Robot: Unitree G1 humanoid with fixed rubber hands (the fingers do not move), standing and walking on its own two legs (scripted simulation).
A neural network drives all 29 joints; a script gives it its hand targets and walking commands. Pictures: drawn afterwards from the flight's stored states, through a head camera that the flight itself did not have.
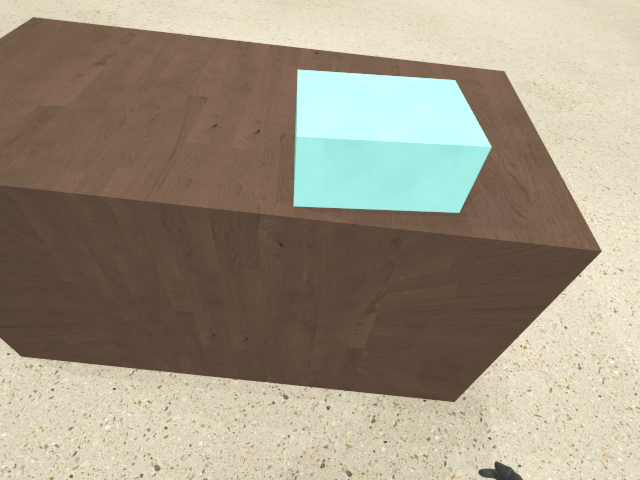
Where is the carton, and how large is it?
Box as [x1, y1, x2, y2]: [294, 70, 490, 212]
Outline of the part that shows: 298,70 295,123 294,205 450,212 459,211 486,157 490,145 454,80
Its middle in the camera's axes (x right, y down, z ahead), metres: +0.11 -0.19 +0.72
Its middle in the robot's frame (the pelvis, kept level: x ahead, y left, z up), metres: +0.69 -0.09 +0.06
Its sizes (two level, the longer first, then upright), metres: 0.305 0.220 0.144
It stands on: a pedestal, 0.75 m high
